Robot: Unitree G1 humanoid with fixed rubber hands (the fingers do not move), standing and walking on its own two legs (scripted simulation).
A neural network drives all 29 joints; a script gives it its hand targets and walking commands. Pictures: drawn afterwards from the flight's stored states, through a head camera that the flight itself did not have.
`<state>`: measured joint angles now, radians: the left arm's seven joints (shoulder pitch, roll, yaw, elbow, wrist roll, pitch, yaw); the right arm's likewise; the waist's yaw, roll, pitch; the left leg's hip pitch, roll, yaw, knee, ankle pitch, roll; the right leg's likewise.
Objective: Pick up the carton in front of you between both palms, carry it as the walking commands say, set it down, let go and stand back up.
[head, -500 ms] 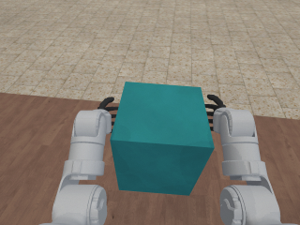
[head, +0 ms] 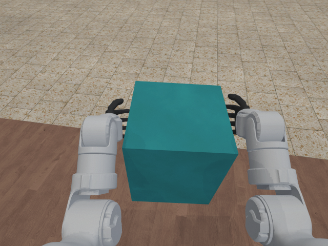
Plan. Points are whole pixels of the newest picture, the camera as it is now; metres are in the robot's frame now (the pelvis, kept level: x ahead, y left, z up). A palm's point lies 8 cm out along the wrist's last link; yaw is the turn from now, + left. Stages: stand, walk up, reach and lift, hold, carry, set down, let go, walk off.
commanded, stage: carry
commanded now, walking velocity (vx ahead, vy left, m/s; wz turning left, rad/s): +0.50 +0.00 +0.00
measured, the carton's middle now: (174, 146) +0.36 +0.00 +0.05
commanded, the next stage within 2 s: none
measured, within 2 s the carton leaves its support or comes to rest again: neither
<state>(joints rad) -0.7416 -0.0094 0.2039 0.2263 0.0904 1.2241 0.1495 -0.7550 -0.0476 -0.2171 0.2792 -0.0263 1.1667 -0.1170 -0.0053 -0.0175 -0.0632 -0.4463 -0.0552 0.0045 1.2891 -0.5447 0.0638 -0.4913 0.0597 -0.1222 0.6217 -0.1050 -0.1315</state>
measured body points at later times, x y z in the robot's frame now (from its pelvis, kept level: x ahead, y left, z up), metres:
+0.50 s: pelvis +0.28 +0.02 -0.04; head +0.28 +0.02 +0.41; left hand +0.66 +0.17 +0.09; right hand +0.66 -0.14 +0.09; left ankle +0.37 +0.05 -0.76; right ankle +0.10 -0.05 -0.67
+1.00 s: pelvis +0.55 -0.01 -0.07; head +0.57 +0.00 +0.38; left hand +0.94 +0.13 +0.07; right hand +0.93 -0.18 +0.08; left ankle +0.38 +0.06 -0.74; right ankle +0.66 -0.05 -0.80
